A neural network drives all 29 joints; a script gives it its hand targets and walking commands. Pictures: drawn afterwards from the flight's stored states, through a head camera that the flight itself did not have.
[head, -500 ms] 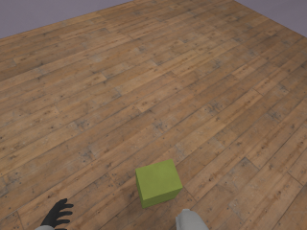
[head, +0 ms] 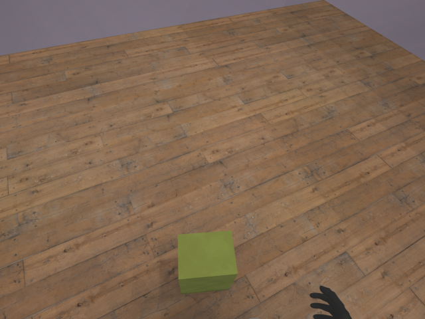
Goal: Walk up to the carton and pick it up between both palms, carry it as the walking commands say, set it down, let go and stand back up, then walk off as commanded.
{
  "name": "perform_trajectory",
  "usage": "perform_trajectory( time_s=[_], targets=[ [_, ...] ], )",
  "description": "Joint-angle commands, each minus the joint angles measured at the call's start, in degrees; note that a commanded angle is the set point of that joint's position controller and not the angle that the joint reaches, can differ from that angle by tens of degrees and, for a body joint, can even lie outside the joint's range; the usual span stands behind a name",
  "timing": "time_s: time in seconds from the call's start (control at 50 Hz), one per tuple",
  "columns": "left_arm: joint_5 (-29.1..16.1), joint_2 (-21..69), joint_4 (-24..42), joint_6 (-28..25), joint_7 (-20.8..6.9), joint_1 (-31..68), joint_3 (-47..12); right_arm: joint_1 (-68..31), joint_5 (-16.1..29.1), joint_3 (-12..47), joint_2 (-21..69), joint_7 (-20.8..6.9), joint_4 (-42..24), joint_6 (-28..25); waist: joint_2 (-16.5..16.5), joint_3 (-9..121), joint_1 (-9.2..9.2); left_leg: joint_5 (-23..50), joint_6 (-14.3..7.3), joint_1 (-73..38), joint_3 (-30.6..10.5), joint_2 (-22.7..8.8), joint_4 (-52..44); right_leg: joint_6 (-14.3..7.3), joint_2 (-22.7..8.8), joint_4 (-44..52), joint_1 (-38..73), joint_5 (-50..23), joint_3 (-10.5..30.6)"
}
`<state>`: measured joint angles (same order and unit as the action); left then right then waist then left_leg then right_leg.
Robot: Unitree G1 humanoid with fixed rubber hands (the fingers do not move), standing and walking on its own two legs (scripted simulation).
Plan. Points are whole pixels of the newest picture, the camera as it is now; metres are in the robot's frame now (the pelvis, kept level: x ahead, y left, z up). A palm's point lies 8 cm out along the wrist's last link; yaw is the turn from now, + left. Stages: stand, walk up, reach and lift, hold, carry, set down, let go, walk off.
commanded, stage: walk up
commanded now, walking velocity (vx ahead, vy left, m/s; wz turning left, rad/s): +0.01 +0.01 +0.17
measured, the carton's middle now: (205, 264) +0.38 +0.00 -0.63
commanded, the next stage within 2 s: none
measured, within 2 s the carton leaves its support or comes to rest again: neither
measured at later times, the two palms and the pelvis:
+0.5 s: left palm out of the picture +0.00 +0.27 -0.11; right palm out of the picture +0.04 -0.25 -0.12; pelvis -0.03 +0.00 +0.01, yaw +1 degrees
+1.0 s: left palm out of the picture -0.05 +0.26 -0.13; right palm out of the picture +0.00 -0.20 -0.13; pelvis -0.01 +0.03 +0.02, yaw +1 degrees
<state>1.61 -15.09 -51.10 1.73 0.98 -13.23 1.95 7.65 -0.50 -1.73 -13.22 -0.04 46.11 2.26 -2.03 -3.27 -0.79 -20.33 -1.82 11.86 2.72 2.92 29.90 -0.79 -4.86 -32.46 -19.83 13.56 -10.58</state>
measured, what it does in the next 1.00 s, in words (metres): steps on the spot: right foot, then left foot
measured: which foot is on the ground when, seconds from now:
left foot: down 0.00-0.30, up 0.32-0.54, down 0.56-1.00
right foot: down 0.00-0.00, up 0.02-0.26, down 0.28-1.00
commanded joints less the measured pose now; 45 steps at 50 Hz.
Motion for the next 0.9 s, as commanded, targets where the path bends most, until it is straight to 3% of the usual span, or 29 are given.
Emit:
perform_trajectory(
  time_s=[0.0,0.02,0.04,0.06,0.1,0.14,0.18,0.22,0.24,0.26,0.28,0.3,0.32,0.34,0.36,0.38,0.4,0.44,0.48,0.5,0.52,0.54,0.56,0.58,0.6,0.66,0.76,0.88],
  targets=[
    [-0.1,-3.69,4.67,-0.52,-0.32,1.08,0.04,6.24,-0.47,-1.99,-11.65,-0.05,0.31,-0.84,18.59,1.51,2.69,10.17,-6.37,-6.37,-20.86,-18.92,-16.49,1.49,0.09,-0.38,-7.57,8.92,3.26],
    [-0.55,-5.45,4.74,0.49,0.31,2.99,0.79,5.42,-0.7,-1.87,-10.87,-0.46,0.19,-0.62,16.39,-0.85,3.74,16.38,-8.57,-2.27,-19.68,-18.31,-16.81,1.96,1.19,-7.84,-6.27,14.97,5.84],
    [-0.34,-5.35,4.03,0.8,0.27,1.86,1.11,4.13,-0.79,-0.95,-9.42,-0.04,0.49,-0.73,12.14,-0.74,2.88,23.49,-9.44,-1.82,-17.2,-18.55,-15.89,1.95,1.61,-13.37,-6.0,15.52,7.74],
    [-0.3,-5.04,2.85,0.93,0.26,-0.87,1.16,2.42,-0.68,-0.69,-8.55,0.35,0.78,-0.81,9.8,0.0,1.79,28.59,-9.69,-1.34,-13.21,-17.2,-14.82,1.75,2.14,-17.29,-4.43,14.47,8.3],
    [-0.23,-4.29,1.3,0.81,-0.06,-2.78,1.35,2.22,-0.85,-0.25,-7.55,1.23,2.24,-2.03,5.12,1.68,0.71,36.72,-9.27,-3.42,-11.3,-16.69,-13.64,2.0,3.05,-17.5,-3.36,11.54,9.28],
    [-0.5,-2.33,-0.3,0.56,-0.25,-4.3,0.44,2.94,-0.61,0.28,-6.0,1.68,3.85,-3.02,4.77,3.4,0.01,39.72,-7.79,-7.12,-8.06,-15.27,-12.87,1.84,2.24,-8.65,-0.68,8.45,10.89],
    [-1.0,-2.1,-0.15,0.14,-0.31,-2.64,-0.2,3.88,-0.65,0.0,-6.29,1.71,5.65,-3.17,7.71,3.62,0.71,37.7,-7.07,-8.71,-7.62,-13.86,-12.76,1.82,2.36,-0.36,2.4,6.57,9.58],
    [-1.22,-1.77,-1.45,-0.58,0.22,-4.27,-0.49,4.03,-0.58,-0.16,-6.57,1.39,6.61,-3.02,7.02,4.25,-0.49,34.17,-6.05,-7.28,-7.18,-12.46,-10.87,1.73,2.37,8.4,8.27,0.15,7.44],
    [-1.18,-2.37,-2.4,-1.24,0.53,-5.61,-0.5,4.26,-0.45,-0.29,-6.37,1.2,6.68,-3.02,5.36,4.9,-1.3,29.55,-5.16,-5.02,-6.75,-11.26,-10.0,1.66,0.9,11.86,12.82,-6.2,7.19],
    [-0.81,-4.69,-2.84,-1.94,0.91,-6.17,-0.21,5.5,-0.49,-0.36,-5.76,1.02,6.67,-3.18,2.28,5.55,-1.46,22.89,-3.77,-1.43,-6.33,-9.34,-8.57,1.45,-3.05,10.67,16.82,-14.62,9.35],
    [-0.4,-9.2,-3.05,-1.71,1.54,-6.33,0.79,4.41,-0.08,-0.78,-5.57,0.48,5.97,-2.29,-0.85,4.32,-1.69,12.35,-0.88,6.3,-2.94,-2.68,-2.8,-1.8,-10.56,10.78,18.6,-19.65,18.72],
    [0.09,-12.91,-4.29,-1.15,2.03,-10.49,1.97,1.5,-0.12,-1.34,-6.35,0.17,4.59,-1.14,-6.59,3.0,-3.23,-0.22,1.68,12.63,-0.48,-0.77,5.74,-7.19,-19.27,12.81,19.5,-24.68,27.9],
    [0.15,-12.69,-4.04,-1.19,2.12,-9.83,2.12,1.12,-0.44,-1.47,-6.24,0.03,4.04,-0.28,-10.74,1.67,-3.8,-9.48,2.54,15.43,-2.53,-2.4,16.38,-10.17,-22.39,14.9,16.92,-26.89,29.36],
    [0.09,-11.44,-3.62,-1.27,2.32,-8.3,2.07,1.74,-0.88,-1.63,-5.8,-0.07,3.98,0.1,-7.75,1.54,-2.55,-9.97,2.89,15.54,-3.63,-2.87,22.26,-10.71,-21.34,15.04,14.12,-25.94,27.83],
    [0.01,-9.07,-3.11,-1.36,2.22,-5.37,1.71,3.21,-1.08,-1.57,-4.98,-0.18,4.57,0.13,-6.33,1.71,-1.09,-8.43,3.03,13.44,-4.07,-3.55,23.52,-9.59,-18.85,15.38,10.53,-22.34,24.2],
    [-0.05,-7.71,-2.6,-1.38,1.91,-2.39,1.57,4.72,-1.07,-1.23,-4.17,-0.39,5.18,0.17,-6.82,2.08,0.29,-6.48,3.16,10.65,-3.93,-3.4,22.26,-8.01,-16.06,16.37,7.0,-17.72,20.57],
    [0.0,-6.43,-2.07,-1.37,1.36,1.29,1.42,6.65,-0.8,-0.48,-2.99,-0.5,6.16,0.02,-9.48,2.4,1.58,-4.77,3.04,6.21,-2.62,-2.58,18.06,-6.58,-12.48,17.81,3.36,-14.05,16.04],
    [0.36,-6.76,-3.51,-1.02,0.75,0.87,1.83,6.01,-0.66,0.39,-2.24,-0.66,6.56,-0.36,-11.5,2.26,1.07,-3.24,3.46,4.49,-0.2,-1.53,10.44,-6.11,-9.66,17.81,3.93,-8.4,13.21],
    [0.44,-8.04,-4.84,-0.81,0.46,-1.15,2.33,5.53,-0.52,0.6,-2.4,-0.5,6.86,-0.72,-9.09,2.89,1.17,1.91,3.41,2.65,1.46,-1.54,1.56,-5.83,-10.32,16.2,5.54,-6.57,13.12],
    [0.33,-7.77,-5.67,-0.61,0.23,-1.87,2.33,6.65,-0.47,0.91,-2.03,-0.42,7.54,-1.24,-8.56,3.52,1.78,6.5,3.24,-0.48,2.6,-1.53,-4.36,-4.98,-9.0,15.4,4.97,-2.75,11.79],
    [0.31,-5.64,-6.44,-0.67,0.06,-3.73,1.57,7.15,-0.46,0.74,-3.0,-0.05,8.3,-2.0,-6.51,3.52,1.93,9.43,3.0,-4.17,1.6,-3.36,-7.54,-3.53,-6.82,13.74,3.44,-1.0,10.7],
    [0.12,-2.16,-7.18,-0.93,-0.12,-5.55,0.39,9.15,-0.45,0.56,-4.24,0.43,9.59,-2.78,-1.78,3.85,1.82,11.96,2.47,-7.31,-2.5,-7.22,-11.11,-1.76,-4.06,11.58,2.51,0.34,10.19],
    [-0.07,0.94,-7.54,-1.06,-0.33,-6.78,-0.56,11.36,-0.76,0.01,-7.37,0.86,10.7,-3.47,6.96,4.13,0.82,14.26,1.88,-6.81,-12.66,-15.23,-15.67,0.52,-0.21,6.4,1.86,3.5,8.68],
    [-0.5,0.21,-6.77,-0.77,-0.06,-5.94,-0.63,8.8,-0.21,-0.66,-9.1,0.86,9.99,-3.32,12.89,1.49,0.08,7.83,-1.6,0.08,-16.49,-18.58,-19.93,1.64,1.71,7.79,3.96,7.4,5.79],
    [-0.84,-1.85,-7.33,-0.57,-0.17,-4.14,-0.31,6.57,-0.26,-0.4,-8.15,0.86,10.53,-2.96,10.54,-1.23,-0.02,2.86,-2.42,2.21,-14.38,-16.18,-20.83,1.79,1.5,8.43,5.94,4.79,6.46],
    [-0.54,-2.07,-9.01,-1.17,-0.19,-5.87,-0.28,5.38,-0.11,0.14,-5.75,1.15,11.63,-3.11,9.79,-0.93,-0.41,3.07,-1.24,0.46,-8.93,-11.83,-18.12,1.81,0.38,11.3,9.39,-2.22,6.15],
    [-0.7,-0.89,-11.79,-1.76,0.14,-6.86,-0.69,8.38,0.01,0.04,-4.16,1.42,13.49,-3.43,6.64,-1.65,0.05,5.56,-0.75,-0.9,-7.52,-10.66,-16.79,2.35,-0.4,12.79,10.02,-3.75,6.72],
    [-0.84,-0.32,-14.26,-2.22,0.74,-7.87,-0.93,10.34,0.2,0.19,-2.47,1.77,15.09,-3.54,3.01,-1.09,0.48,15.23,-0.02,-3.91,-5.06,-9.26,-13.41,2.26,-1.72,14.17,10.3,-8.13,8.09]
  ],
)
